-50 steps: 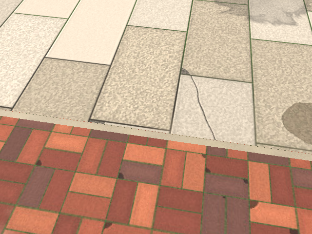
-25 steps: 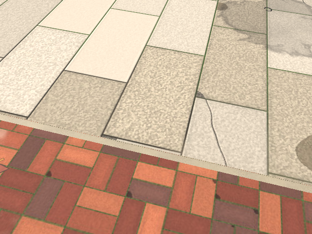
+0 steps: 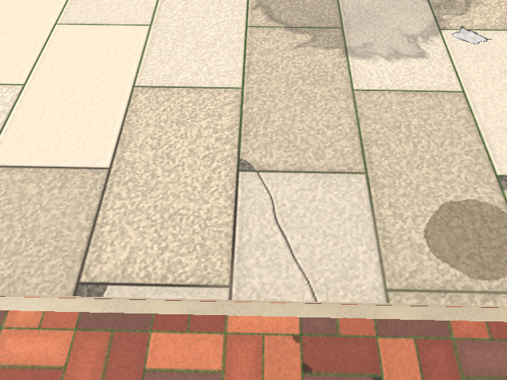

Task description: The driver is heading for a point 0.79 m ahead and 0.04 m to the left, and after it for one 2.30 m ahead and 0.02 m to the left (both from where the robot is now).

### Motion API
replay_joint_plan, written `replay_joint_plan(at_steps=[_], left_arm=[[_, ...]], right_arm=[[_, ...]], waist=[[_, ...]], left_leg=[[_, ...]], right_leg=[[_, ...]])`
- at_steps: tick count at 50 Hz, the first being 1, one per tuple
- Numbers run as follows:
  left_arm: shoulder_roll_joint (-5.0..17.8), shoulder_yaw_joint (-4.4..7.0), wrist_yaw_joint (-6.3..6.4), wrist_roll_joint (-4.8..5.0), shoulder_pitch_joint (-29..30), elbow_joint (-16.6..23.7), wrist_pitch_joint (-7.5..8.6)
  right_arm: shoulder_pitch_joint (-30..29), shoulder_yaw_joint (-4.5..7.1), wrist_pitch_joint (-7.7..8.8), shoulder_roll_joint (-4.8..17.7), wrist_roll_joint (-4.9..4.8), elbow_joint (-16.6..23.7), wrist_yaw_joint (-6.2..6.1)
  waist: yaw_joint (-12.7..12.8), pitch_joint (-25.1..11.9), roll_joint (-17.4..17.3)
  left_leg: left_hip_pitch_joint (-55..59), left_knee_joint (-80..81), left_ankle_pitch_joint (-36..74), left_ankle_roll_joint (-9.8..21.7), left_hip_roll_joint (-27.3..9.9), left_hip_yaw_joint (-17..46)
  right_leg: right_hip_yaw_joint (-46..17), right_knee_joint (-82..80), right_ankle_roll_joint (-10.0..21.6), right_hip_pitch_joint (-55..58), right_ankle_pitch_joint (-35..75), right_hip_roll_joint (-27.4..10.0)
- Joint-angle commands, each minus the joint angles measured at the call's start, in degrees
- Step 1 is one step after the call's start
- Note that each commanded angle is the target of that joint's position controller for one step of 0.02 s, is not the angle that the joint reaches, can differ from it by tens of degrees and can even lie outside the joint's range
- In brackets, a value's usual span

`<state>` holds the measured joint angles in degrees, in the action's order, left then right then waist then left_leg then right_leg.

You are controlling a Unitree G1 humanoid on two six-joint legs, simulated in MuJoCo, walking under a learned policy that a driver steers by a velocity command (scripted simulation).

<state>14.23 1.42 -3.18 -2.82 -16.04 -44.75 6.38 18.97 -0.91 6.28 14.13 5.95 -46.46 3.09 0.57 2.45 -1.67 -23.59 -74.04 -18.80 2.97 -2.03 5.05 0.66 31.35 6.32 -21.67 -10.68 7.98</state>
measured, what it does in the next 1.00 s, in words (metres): walks ahead: left foot, then right foot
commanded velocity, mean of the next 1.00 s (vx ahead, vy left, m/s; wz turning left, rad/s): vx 0.50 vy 0.00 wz -0.10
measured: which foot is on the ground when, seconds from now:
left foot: up 0.00-0.32, down 0.34-0.84, up 0.86-1.00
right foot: down 0.00-0.34, up 0.36-0.80, down 0.82-1.00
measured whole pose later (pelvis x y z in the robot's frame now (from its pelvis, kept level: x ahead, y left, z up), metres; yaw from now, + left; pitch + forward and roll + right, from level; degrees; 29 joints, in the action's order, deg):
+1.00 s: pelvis +0.57 -0.05 +0.01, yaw -3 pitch +1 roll -2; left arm 11.5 0.4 0.3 -3.5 -19.4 -50.4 6.2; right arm 14.4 1.1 5.1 14.2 5.6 -49.2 3.3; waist 1.3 -1.2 -2.1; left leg -35.0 -71.6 -17.0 5.1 -2.4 2.4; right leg 7.6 30.2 2.8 -15.0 -16.8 0.7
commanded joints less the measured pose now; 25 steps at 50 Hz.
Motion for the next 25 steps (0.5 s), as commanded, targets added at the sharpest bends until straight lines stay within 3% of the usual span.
replay_joint_plan(at_steps=[1,2,4,5,7,8,10,12,14,16,17,18,19,20,21,22,23,24,25], left_arm=[[1.9,-0.78,-0.36,-0.06,3.59,2.01,1.88],[2.98,-0.51,-0.31,0.2,5.51,2.76,2.39],[5.3,-0.2,-0.56,-1.08,6.19,3.46,3.0],[6.11,0.01,-0.81,-1.42,4.8,2.97,3.07],[8.0,0.86,-1.82,-0.82,-1.22,0.85,2.65],[8.97,1.45,-2.39,-0.63,-4.87,-0.21,2.31],[8.82,1.99,-3.12,-0.77,-10.41,-1.98,1.62],[8.03,2.06,-2.79,-0.77,-12.32,-2.81,0.91],[8.47,2.34,-1.74,-0.97,-11.73,-3.5,0.33],[9.77,2.57,-1.34,-1.84,-8.94,-3.83,0.34],[9.09,2.24,-1.51,-2.63,-7.72,-3.54,0.57],[2.91,0.38,-1.3,-3.76,-14.92,-2.91,1.34],[1.2,-0.44,-2.07,-3.23,-16.14,-3.13,2.0],[5.54,1.05,-2.15,-1.37,-5.01,-0.95,1.36],[5.49,1.26,-0.74,-0.49,-1.17,-0.5,0.9],[5.82,1.23,0.4,-1.29,-1.8,-1.0,0.48],[4.44,0.67,0.74,-2.5,-0.66,-0.86,0.22],[3.14,0.15,0.54,-3.12,0.09,-0.74,-0.09],[2.69,0.16,0.34,-2.79,0.82,-0.47,-0.44]], right_arm=[[-1.41,0.29,-0.63,4.57,0.33,6.4,-2.52],[-1.61,-0.02,-1.47,4.75,-0.32,6.86,-2.7],[-3.14,-0.33,-1.8,5.32,-1.06,7.59,-2.95],[-5.74,-0.8,-1.82,4.41,-1.32,8.47,-2.84],[-11.8,-2.06,-2.63,1.63,-1.76,10.47,-2.09],[-13.65,-2.26,-3.1,1.82,-1.79,10.8,-1.5],[-17.66,-2.27,-3.28,3.22,-1.5,11.33,-0.73],[-21.66,-1.86,-2.75,4.63,-1.43,12.0,-0.87],[-23.81,-1.57,-2.17,5.4,-2.14,12.18,-1.52],[-19.53,-0.35,-1.18,8.04,-3.78,10.76,-2.02],[-10.84,0.82,-0.24,10.07,-4.58,8.01,-2.12],[1.79,1.54,0.31,12.12,-4.11,4.82,-1.81],[12.19,1.21,-0.41,9.68,-3.22,2.19,-1.76],[13.35,1.82,-0.2,8.84,-2.57,0.11,-2.14],[6.77,1.99,-0.03,8.15,-2.77,0.46,-2.42],[1.99,0.99,-0.3,4.44,-2.86,1.18,-2.86],[-0.33,0.23,-0.26,1.72,-3.38,1.22,-3.18],[-2.61,0.01,-0.07,0.66,-3.24,1.94,-3.52],[-3.81,0.34,0.28,1.03,-3.21,2.1,-3.62]], waist=[[-3.96,-2.85,3.42],[-4.08,-2.64,3.87],[-3.44,-1.92,2.24],[-2.32,-1.46,1.79],[0.49,-0.73,3.47],[2.09,-0.52,3.78],[4.83,0.29,3.85],[5.89,0.52,4.63],[5.61,0.38,5.05],[1.88,-3.2,4.66],[-1.79,-9.07,2.74],[-2.72,-23.88,-7.82],[-7.46,-29.4,-13.12],[-10.63,-14.45,-2.98],[-7.66,-4.24,-1.7],[-5.17,-4.29,-0.95],[-3.38,-4.48,-1.19],[-2.03,-5.17,-0.83],[-1.25,-5.68,-0.73]], left_leg=[[-11.81,1.2,0.91,0.18,-4.56,3.26],[-11.71,3.94,1.29,-0.73,-4.6,2.37],[-9.05,12.81,9.28,-2.86,-4.92,-0.09],[-6.07,19.53,13.41,-3.79,-4.37,-1.8],[-0.53,29.73,18.24,-5.28,-2.11,-4.71],[-1.37,32.64,19.23,-5.65,-1.25,-5.41],[-6.52,37.86,20.92,-5.31,-0.98,-4.94],[-11.54,42.41,19.35,-3.87,-0.59,-4.0],[-12.67,46.06,17.73,-1.67,-0.18,-3.85],[1.8,47.86,22.5,2.34,1.89,-6.5],[17.8,44.42,25.73,5.85,0.48,-5.14],[45.42,41.91,36.09,17.94,-10.7,9.75],[60.86,50.01,24.52,25.29,-21.77,31.08],[49.61,56.23,8.09,17.25,-19.99,29.12],[36.51,59.54,0.69,13.88,-17.93,22.26],[29.6,62.83,2.62,13.4,-16.13,18.19],[25.79,64.62,9.29,13.2,-14.21,14.26],[23.37,66.12,13.87,13.18,-13.12,11.42],[22.62,67.17,15.59,13.11,-11.87,8.84]], right_leg=[[-25.83,-20.71,12.24,1.27,-5.97,-17.3],[-23.91,-21.89,12.14,-1.56,-6.81,-16.06],[-18.82,-21.87,11.0,-6.73,-2.14,-13.17],[-16.37,-21.26,10.38,-8.81,1.71,-11.39],[-14.37,-19.57,9.73,-9.31,7.82,-9.52],[-15.11,-18.08,10.12,-5.31,9.47,-10.52],[-18.89,-15.43,10.98,4.93,10.03,-13.98],[-22.92,-13.49,10.81,15.17,12.05,-17.39],[-24.37,-11.94,9.12,22.46,16.44,-19.41],[-20.47,-7.09,5.45,19.55,31.89,-16.74],[-16.19,1.67,1.9,12.76,36.79,-12.44],[-12.91,18.34,-2.55,-1.85,20.21,-4.38],[-9.92,35.24,-5.45,-19.44,-20.86,2.39],[-10.4,43.19,-3.57,-28.56,-17.95,-2.54],[-9.27,43.96,-2.78,-29.73,-11.84,-6.51],[-9.48,40.09,-2.21,-25.5,-6.97,-9.43],[-9.12,37.38,-2.18,-21.72,-4.25,-11.26],[-7.97,35.85,-2.77,-19.1,-3.98,-12.18],[-6.92,33.6,-3.4,-18.35,-4.58,-12.31]])
Keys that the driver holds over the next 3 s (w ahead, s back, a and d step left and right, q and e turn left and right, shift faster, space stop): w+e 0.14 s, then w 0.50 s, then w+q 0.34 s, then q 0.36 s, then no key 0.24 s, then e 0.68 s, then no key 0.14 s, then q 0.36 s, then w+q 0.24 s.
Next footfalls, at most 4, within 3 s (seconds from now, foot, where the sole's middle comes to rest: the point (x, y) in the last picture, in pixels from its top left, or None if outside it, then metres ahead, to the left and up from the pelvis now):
0.34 left None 0.39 0.11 -0.76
0.82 right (325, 329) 0.60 -0.15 -0.76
1.32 left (242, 256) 0.89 0.08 -0.88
1.68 right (314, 246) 0.94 -0.16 -0.88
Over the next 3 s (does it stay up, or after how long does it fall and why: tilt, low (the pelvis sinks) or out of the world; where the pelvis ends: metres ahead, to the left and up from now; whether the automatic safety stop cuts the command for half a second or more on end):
stays up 0.94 -0.12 -0.12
